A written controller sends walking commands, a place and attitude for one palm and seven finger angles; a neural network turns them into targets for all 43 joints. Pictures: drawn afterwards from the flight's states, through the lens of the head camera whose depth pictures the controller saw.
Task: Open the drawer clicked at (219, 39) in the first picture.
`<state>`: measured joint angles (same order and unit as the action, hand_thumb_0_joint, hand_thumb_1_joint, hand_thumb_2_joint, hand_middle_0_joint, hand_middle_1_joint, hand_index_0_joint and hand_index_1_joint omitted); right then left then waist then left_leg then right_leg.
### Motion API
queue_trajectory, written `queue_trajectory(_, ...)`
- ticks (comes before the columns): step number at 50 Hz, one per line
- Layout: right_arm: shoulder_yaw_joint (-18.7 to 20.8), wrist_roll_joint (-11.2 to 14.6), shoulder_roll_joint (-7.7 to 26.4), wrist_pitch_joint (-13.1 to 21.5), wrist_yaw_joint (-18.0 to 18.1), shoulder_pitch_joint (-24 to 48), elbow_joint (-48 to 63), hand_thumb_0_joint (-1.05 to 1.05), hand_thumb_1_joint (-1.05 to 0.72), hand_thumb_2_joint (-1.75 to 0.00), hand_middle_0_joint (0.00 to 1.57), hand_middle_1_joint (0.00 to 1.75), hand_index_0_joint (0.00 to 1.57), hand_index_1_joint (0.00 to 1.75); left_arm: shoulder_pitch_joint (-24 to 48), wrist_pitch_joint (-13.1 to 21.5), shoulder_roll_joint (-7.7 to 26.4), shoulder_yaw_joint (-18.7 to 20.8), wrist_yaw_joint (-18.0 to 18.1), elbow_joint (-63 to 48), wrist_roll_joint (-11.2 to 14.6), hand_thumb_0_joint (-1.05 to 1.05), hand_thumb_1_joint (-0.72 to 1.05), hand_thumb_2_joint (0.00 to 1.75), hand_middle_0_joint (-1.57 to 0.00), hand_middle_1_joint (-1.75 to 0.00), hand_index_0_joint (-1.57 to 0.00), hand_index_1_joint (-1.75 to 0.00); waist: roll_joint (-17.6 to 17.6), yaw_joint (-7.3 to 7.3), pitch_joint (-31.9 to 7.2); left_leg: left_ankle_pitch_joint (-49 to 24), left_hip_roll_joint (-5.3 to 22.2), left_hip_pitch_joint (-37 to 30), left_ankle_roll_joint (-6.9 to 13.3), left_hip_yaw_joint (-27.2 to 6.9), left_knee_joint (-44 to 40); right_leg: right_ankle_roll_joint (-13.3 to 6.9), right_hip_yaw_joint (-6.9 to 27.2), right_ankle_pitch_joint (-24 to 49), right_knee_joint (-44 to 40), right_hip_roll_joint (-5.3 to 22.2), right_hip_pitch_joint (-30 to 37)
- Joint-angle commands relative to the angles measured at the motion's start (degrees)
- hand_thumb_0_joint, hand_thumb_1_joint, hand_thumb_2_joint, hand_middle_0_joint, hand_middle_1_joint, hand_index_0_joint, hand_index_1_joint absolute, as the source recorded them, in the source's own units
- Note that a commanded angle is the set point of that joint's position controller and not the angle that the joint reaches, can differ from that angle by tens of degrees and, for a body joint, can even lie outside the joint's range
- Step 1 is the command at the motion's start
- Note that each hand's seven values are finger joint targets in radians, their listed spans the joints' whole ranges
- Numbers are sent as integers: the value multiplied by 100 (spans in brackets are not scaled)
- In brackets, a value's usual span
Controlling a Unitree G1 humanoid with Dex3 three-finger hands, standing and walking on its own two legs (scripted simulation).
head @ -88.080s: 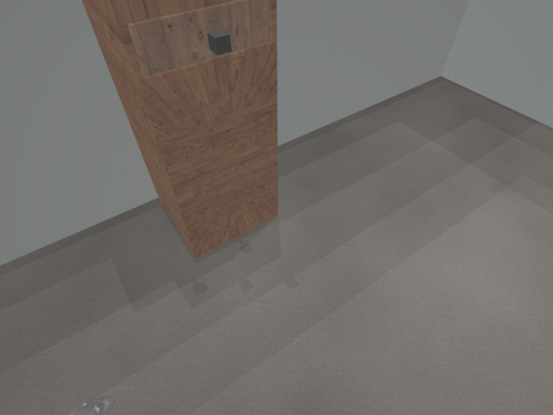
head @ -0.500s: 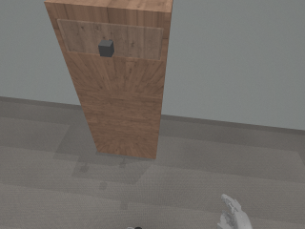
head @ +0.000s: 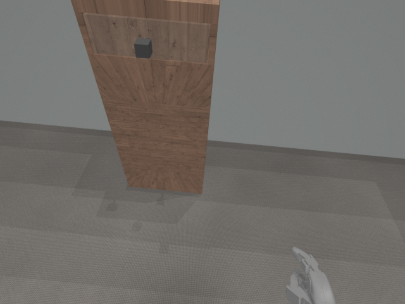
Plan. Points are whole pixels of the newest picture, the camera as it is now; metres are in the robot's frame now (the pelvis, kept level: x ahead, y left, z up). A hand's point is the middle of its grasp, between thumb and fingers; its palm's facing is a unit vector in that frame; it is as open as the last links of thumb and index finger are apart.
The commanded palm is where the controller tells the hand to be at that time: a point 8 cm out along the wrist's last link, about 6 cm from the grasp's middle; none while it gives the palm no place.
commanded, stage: stop stepping back and stand still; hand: left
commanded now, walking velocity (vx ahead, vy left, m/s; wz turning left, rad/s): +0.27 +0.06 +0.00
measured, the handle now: (145, 45) +0.81 +0.22 +0.12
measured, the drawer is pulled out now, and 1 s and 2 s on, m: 0.00 0.00 0.00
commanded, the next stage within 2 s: let the arm hang, fingers relaxed in 0.58 s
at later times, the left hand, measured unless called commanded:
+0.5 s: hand out of the picture +0.11 +0.22 +0.30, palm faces +0.56 -0.72 -0.41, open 7.5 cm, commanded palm +0.05 +0.28 +0.31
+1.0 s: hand out of the picture +0.01 +0.16 -0.18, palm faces +0.15 -0.98 -0.15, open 6.8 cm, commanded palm none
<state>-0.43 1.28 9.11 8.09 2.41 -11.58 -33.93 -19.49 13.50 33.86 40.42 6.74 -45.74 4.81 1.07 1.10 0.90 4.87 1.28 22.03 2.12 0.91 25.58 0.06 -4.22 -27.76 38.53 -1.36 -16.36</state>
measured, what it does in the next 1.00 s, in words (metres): steps on the spot: right foot, then left foot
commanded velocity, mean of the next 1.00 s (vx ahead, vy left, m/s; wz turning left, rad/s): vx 0.10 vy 0.01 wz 0.00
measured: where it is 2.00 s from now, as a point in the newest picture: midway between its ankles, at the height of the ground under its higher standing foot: outside the picture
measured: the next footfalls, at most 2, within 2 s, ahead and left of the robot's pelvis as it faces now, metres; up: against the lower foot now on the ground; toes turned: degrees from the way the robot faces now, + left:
right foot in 0.04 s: +0.02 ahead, -0.12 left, +0.00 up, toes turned -5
left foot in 0.26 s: +0.01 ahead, +0.12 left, +0.00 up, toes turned +5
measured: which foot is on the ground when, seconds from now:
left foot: down 0.00-0.04, up 0.06-0.24, down 0.26-1.00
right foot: up 0.00-0.02, down 0.04-0.28, up 0.30-0.50, down 0.52-0.68, up 0.70-0.90, down 0.92-1.00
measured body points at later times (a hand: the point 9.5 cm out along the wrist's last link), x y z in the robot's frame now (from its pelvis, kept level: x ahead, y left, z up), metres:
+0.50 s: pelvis -0.07 +0.00 +0.00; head -0.09 +0.01 +0.45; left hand +0.07 +0.26 +0.32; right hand +0.07 -0.22 -0.09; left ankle -0.05 +0.12 -0.74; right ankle -0.05 -0.10 -0.73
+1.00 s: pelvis -0.07 -0.01 -0.03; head -0.05 +0.00 +0.42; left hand +0.00 +0.21 -0.17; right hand +0.01 -0.26 -0.16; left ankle -0.03 +0.12 -0.74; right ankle -0.01 -0.13 -0.74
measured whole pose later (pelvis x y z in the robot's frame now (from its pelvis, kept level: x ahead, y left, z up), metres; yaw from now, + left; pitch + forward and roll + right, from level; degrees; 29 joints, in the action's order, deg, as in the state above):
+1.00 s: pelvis -0.07 -0.01 -0.03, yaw +7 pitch -1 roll +1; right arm 0.5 -1.4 13.2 -1.1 0.1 -16.4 -49.1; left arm -17.0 -3.4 7.5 2.3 0.6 42.1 -0.1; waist -1.2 2.7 2.9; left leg 21.5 -1.4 24.2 0.4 -1.8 44.5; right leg 0.0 0.1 -19.1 44.3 1.0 -23.7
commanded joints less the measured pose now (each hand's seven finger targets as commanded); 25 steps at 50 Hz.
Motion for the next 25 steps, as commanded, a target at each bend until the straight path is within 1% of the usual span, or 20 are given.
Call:
queue_trajectory(1,267,-36,870,31,89,578,782,0,-90,-90,20,30,20,30,610,-89,1276,466,122,-255,-79,0,90,90,-20,-30,-20,-30,-653,17,-453,2469,-137,465,-397,-114,1265,-790,1670,-1558,-2891,1241,80)
queue_trajectory(2,242,-57,909,-36,122,644,660,0,-90,-90,20,30,20,30,902,-73,1250,295,94,-404,-48,0,90,90,-20,-30,-20,-30,-1291,-68,-149,1852,-192,347,-389,-254,2928,-1146,2805,-1474,-3494,2296,-952)
queue_trajectory(3,221,-162,1024,-44,148,635,453,0,-90,-90,20,30,20,30,1380,17,1387,431,92,-343,-71,0,90,90,-20,-30,-20,-30,-735,18,-83,1635,-60,537,-375,-311,3545,-1040,2278,-538,-3287,2318,-1110)
queue_trajectory(4,235,-77,943,-12,141,526,436,0,-90,-90,20,30,20,30,1480,37,1189,297,70,-436,-127,0,90,90,-20,-30,-20,-30,-854,17,-633,1451,-32,486,-349,-336,3629,-797,1789,-742,-2987,2012,-753)
queue_trajectory(5,207,-101,906,19,170,525,501,0,-90,-90,20,30,20,30,1355,21,982,214,76,-119,-135,0,90,90,-20,-30,-20,-30,-964,85,-690,1241,5,235,-327,-175,3368,-634,1408,-952,-2927,1705,-839)
queue_trajectory(6,198,-117,924,8,200,514,538,0,-90,-90,20,30,20,30,1411,-9,914,109,78,-18,-141,0,90,90,-20,-30,-20,-30,-984,116,-701,1270,37,-194,-305,-27,3001,-536,1072,-1411,-2931,1607,-1192)
queue_trajectory(8,202,-131,987,-39,311,609,517,0,-90,-90,20,30,20,30,1352,-88,612,-251,91,412,-179,0,90,90,-20,-30,-20,-30,-861,56,-181,1559,140,-624,-168,48,2184,-580,926,-1540,-2847,1550,-1751)
queue_trajectory(10,140,-159,975,2,364,576,476,0,-90,-90,20,30,20,30,1614,-91,554,-481,131,524,-211,0,90,90,-20,-30,-20,-30,-607,18,90,2021,137,-767,-13,177,982,-598,1015,-1699,-2623,1528,-1652)
queue_trajectory(11,144,-160,1016,29,404,505,477,0,-90,-90,20,30,20,30,1811,-81,509,-631,137,427,-228,0,90,90,-20,-30,-20,-30,-272,46,185,2163,140,-705,20,176,372,-547,854,-1576,-2299,1402,-1406)
queue_trajectory(12,140,-191,1131,64,413,441,538,0,-90,-90,20,30,20,30,1983,-58,539,-659,162,397,-262,0,90,90,-20,-30,-20,-30,379,34,280,2810,347,-433,180,-413,-407,-448,754,-1309,-1561,1012,-1189)
queue_trajectory(13,160,-178,1235,97,395,309,634,0,-90,-90,20,30,20,30,2131,21,436,-738,179,227,-265,0,90,90,-20,-30,-20,-30,1429,47,294,3586,940,-394,461,-1637,-1123,-215,325,-598,-286,376,-1277)
queue_trajectory(14,171,-103,1169,147,332,227,735,0,-90,-90,20,30,20,30,2358,53,492,-696,214,-20,-310,0,90,90,-20,-30,-20,-30,1992,56,260,4004,1656,-438,719,-2614,-1618,-28,-121,-8,831,39,-1545)
queue_trajectory(15,194,-83,1028,206,296,201,723,0,-90,-90,20,30,20,30,2338,31,741,-490,219,38,-336,0,90,90,-20,-30,-20,-30,1561,122,14,3605,1737,-376,798,-2631,-1674,-14,66,24,1548,109,-1496)
queue_trajectory(16,201,-124,938,231,269,220,631,0,-90,-90,20,30,20,30,2334,103,986,-334,206,-441,-334,0,90,90,-20,-30,-20,-30,1441,135,-327,3507,1734,-600,802,-2715,-1623,-10,328,25,1938,201,-1626)
queue_trajectory(18,237,-82,940,309,138,386,714,0,-90,-90,20,30,20,30,1491,58,705,-391,180,-669,-326,0,90,90,-20,-30,-20,-30,851,0,-512,2444,1567,-793,819,-2078,-1206,10,360,243,1515,294,-1422)
queue_trajectory(20,215,-65,941,337,86,454,729,0,-90,-90,20,30,20,30,776,43,616,-293,208,-1040,-269,0,90,90,-20,-30,-20,-30,1041,-73,-738,1791,1222,-539,550,-1156,-917,27,-18,567,379,213,-500)
queue_trajectory(22,155,-101,981,276,94,579,770,0,-90,-90,20,30,20,30,478,37,712,-143,226,-1172,-219,0,90,90,-20,-30,-20,-30,1320,-72,-741,2098,1015,170,354,-780,-823,4,-391,815,-498,-4,601)
queue_trajectory(23,143,-120,960,219,101,625,762,0,-90,-90,20,30,20,30,453,37,834,15,242,-1065,-206,0,90,90,-20,-30,-20,-30,1072,-78,-779,2434,928,594,260,-592,-629,-58,-331,717,-891,35,1220)
queue_trajectory(24,150,-140,946,146,120,612,738,0,-90,-90,20,30,20,30,475,26,961,155,262,-864,-222,0,90,90,-20,-30,-20,-30,456,-95,-721,2606,688,1032,137,-362,-19,-249,214,443,-1336,291,1562)
queue_trajectory(25,182,-143,915,60,128,556,716,0,-90,-90,20,30,20,30,564,-4,1121,295,274,-620,-228,0,90,90,-20,-30,-20,-30,-587,-94,-660,2476,255,1536,-25,-75,1240,-736,1748,-292,-2021,1063,1552)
